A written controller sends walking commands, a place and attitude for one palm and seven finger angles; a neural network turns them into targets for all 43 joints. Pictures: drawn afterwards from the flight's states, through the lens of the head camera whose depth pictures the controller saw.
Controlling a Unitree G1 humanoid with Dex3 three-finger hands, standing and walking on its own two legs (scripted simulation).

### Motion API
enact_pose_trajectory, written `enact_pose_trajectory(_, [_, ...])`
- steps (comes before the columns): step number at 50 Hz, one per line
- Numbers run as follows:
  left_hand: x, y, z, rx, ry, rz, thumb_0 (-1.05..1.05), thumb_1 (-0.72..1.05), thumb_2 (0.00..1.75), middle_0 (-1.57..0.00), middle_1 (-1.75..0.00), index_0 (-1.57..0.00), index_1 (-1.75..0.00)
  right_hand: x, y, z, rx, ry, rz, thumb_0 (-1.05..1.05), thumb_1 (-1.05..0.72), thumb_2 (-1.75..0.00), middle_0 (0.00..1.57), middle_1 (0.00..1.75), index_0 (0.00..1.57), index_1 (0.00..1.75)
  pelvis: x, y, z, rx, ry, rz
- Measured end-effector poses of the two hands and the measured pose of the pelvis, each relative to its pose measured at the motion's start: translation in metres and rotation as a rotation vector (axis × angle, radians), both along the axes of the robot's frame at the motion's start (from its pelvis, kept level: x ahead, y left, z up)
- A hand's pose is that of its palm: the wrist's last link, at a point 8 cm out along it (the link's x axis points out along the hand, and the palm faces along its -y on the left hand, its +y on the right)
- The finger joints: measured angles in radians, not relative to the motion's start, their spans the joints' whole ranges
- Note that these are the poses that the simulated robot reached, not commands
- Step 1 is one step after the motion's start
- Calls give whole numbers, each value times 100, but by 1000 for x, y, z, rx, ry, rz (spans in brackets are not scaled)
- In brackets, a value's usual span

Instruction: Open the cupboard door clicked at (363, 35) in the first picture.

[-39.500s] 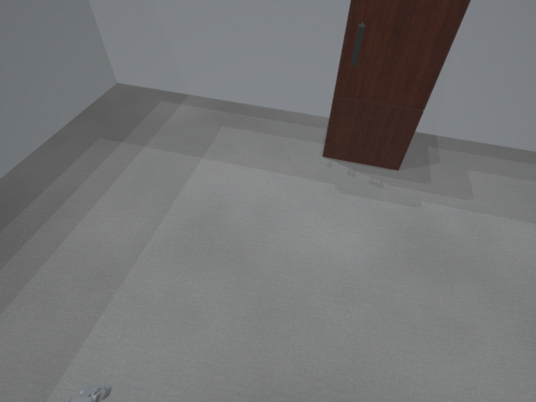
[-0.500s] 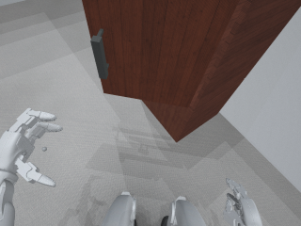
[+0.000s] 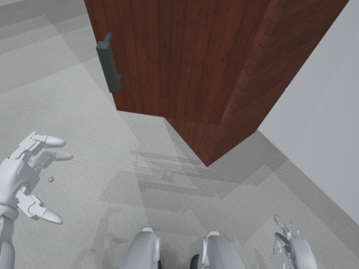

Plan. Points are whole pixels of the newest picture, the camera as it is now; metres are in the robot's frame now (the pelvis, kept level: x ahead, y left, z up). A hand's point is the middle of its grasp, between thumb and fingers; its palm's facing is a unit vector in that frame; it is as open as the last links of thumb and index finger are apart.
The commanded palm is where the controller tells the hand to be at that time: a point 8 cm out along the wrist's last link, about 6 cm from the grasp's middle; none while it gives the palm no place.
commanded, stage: raise the hand with hooked fingers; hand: left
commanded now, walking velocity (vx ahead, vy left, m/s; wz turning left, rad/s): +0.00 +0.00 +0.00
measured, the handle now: (112, 64) +0.61 +0.22 +0.02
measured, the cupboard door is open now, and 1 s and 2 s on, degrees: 45 45 45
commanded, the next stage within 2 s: move the hooked fingers beside the handle in 0.04 s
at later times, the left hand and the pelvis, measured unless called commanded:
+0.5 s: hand (62, 143) +0.36 +0.27 +0.03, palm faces -0.09 -0.99 -0.04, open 14.0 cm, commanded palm +0.34 +0.32 +0.04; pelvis +0.00 +0.00 -0.01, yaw -1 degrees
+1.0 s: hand (70, 115) +0.43 +0.28 +0.04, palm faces -0.10 -0.99 -0.03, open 14.0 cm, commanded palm +0.42 +0.32 +0.03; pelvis +0.00 +0.01 -0.01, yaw -1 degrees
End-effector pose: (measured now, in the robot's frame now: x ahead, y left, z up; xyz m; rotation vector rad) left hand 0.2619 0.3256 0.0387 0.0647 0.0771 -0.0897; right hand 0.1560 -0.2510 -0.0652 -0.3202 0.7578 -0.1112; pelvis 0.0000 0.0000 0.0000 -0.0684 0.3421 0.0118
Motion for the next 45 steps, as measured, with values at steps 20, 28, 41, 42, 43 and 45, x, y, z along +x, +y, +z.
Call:
enact_pose_trajectory(20, [51,-1,-4,-17,-36,-11,-1,-50,30,-30,-120,-30,-120,2,-7,-15,-30,44,-5,1,-90,-90,20,30,20,30,1,-4,-9,-3,29,1])
enact_pose_trajectory(28, [88,9,-1,-27,-21,14,-1,-50,30,-30,-120,-30,-120,-22,-13,-19,-30,127,-59,1,-90,-90,20,30,20,30,4,-2,-8,1,54,-17])
enact_pose_trajectory(41, [119,16,-5,-43,-38,14,-1,-50,30,-30,-120,-30,-120,-56,-15,-25,-55,269,-104,1,-90,-90,20,30,20,30,6,6,-8,-8,74,-20])
enact_pose_trajectory(42, [123,15,-5,-44,-40,12,-1,-50,30,-30,-120,-30,-120,-58,-15,-25,-58,275,-107,1,-90,-90,20,30,20,30,5,7,-9,-9,76,-20])
enact_pose_trajectory(43, [126,15,-6,-43,-41,10,-1,-50,30,-30,-120,-30,-120,-59,-15,-25,-60,280,-111,1,-90,-90,20,30,20,30,5,7,-9,-11,77,-20])
enact_pose_trajectory(45, [133,13,-5,-38,-41,3,-1,-50,30,-30,-120,-30,-120,-62,-14,-26,-62,292,-118,1,-90,-90,20,30,20,30,4,8,-9,-13,79,-19])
